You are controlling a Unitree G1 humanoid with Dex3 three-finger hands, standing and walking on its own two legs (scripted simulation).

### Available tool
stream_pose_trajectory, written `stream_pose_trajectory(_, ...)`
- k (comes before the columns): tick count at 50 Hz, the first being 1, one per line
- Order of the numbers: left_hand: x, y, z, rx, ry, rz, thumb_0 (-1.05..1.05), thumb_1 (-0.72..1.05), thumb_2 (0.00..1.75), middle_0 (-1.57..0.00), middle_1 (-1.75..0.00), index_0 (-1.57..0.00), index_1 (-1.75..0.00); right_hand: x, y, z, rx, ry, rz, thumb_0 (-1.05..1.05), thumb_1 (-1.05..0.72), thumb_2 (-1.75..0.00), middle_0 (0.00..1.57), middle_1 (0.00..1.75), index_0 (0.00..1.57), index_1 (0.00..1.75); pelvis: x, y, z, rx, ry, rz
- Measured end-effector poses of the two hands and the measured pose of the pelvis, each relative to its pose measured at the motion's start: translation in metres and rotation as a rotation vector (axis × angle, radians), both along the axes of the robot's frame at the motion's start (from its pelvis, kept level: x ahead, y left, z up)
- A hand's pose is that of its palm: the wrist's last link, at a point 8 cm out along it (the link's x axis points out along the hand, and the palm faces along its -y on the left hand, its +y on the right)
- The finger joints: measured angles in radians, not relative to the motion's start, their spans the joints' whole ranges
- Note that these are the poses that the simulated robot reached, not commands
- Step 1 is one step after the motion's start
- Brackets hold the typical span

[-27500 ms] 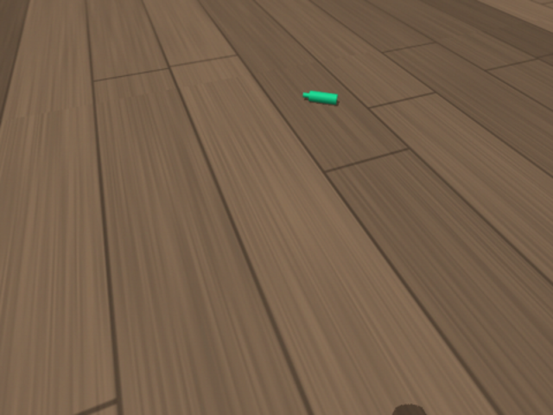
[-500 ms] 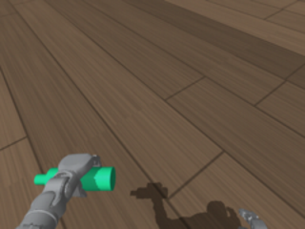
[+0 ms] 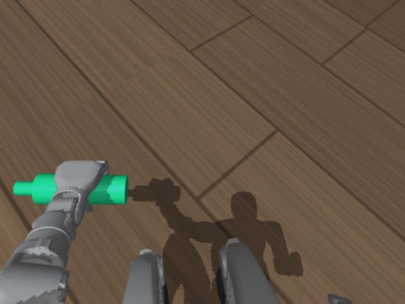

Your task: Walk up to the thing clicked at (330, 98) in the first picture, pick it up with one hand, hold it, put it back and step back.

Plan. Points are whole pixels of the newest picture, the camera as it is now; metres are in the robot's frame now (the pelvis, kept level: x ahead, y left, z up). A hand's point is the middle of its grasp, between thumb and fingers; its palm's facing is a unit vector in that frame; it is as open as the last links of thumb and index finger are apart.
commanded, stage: crouch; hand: left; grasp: from above
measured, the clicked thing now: (73, 189) +0.40 +0.26 -0.13
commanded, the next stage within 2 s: lower in 1.30 s
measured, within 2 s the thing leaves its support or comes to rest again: neither
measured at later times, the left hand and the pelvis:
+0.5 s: hand (107, 204) +0.42 +0.24 -0.34, palm faces -0.47 +0.01 -0.88, open 9.7 cm; pelvis -0.02 +0.00 -0.17, yaw -1 degrees
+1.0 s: hand (112, 204) +0.44 +0.24 -0.42, palm faces -0.49 -0.01 -0.87, open 9.6 cm; pelvis -0.03 -0.01 -0.24, yaw -4 degrees
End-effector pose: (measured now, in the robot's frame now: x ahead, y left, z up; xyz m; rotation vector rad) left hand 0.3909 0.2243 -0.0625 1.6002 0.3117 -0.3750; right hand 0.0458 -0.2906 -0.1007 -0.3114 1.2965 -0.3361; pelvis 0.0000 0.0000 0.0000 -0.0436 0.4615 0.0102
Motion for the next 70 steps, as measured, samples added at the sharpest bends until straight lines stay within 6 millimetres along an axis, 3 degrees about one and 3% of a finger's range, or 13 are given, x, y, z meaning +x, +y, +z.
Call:
stream_pose_trajectory(5,0.013,0.002,-0.048,0.002,0.002,0.021,-0.02,0.01,0.59,-0.67,-0.66,-0.68,-0.65,-0.027,0.011,-0.043,0.009,0.055,-0.027,0.01,-0.90,-0.89,0.20,0.30,0.20,0.30,-0.008,0.004,-0.041,-0.008,0.062,-0.004)
stream_pose_trajectory(10,0.019,0.009,-0.096,-0.006,0.036,0.047,-0.02,0.01,0.59,-0.67,-0.65,-0.69,-0.64,-0.037,0.024,-0.082,0.037,0.077,-0.023,0.01,-0.90,-0.89,0.20,0.30,0.20,0.30,-0.014,0.006,-0.077,-0.018,0.115,-0.004)
stream_pose_trajectory(19,0.024,0.015,-0.180,-0.047,0.084,0.027,-0.02,-0.01,0.60,-0.69,-0.63,-0.71,-0.62,-0.026,0.028,-0.141,0.063,0.101,0.059,0.01,-0.90,-0.89,0.20,0.30,0.21,0.30,-0.017,0.005,-0.136,-0.039,0.188,0.004)
stream_pose_trajectory(25,0.033,0.013,-0.219,-0.063,0.056,0.005,-0.02,-0.01,0.60,-0.70,-0.62,-0.72,-0.60,-0.013,0.019,-0.165,0.056,0.107,0.119,0.00,-0.91,-0.89,0.20,0.30,0.21,0.30,-0.017,0.001,-0.165,-0.047,0.205,0.007)
stream_pose_trajectory(34,0.050,0.011,-0.250,-0.044,0.030,0.039,-0.02,-0.02,0.61,-0.71,-0.61,-0.73,-0.59,-0.012,0.006,-0.190,0.053,0.111,0.147,0.00,-0.91,-0.90,0.20,0.30,0.20,0.30,-0.019,-0.005,-0.196,-0.050,0.206,-0.005)
stream_pose_trajectory(54,0.058,0.015,-0.313,-0.058,0.080,0.034,-0.02,0.00,0.55,-0.71,-0.60,-0.73,-0.59,-0.060,0.012,-0.239,0.087,0.225,0.096,0.00,-0.92,-0.90,0.20,0.30,0.20,0.30,-0.026,-0.005,-0.251,-0.059,0.178,-0.024)
stream_pose_trajectory(70,0.069,0.018,-0.333,-0.044,0.059,0.046,-0.02,-0.01,0.58,-0.72,-0.60,-0.74,-0.58,-0.056,0.012,-0.259,0.087,0.220,0.125,0.00,-0.92,-0.90,0.20,0.30,0.20,0.30,-0.026,-0.006,-0.273,-0.068,0.164,-0.034)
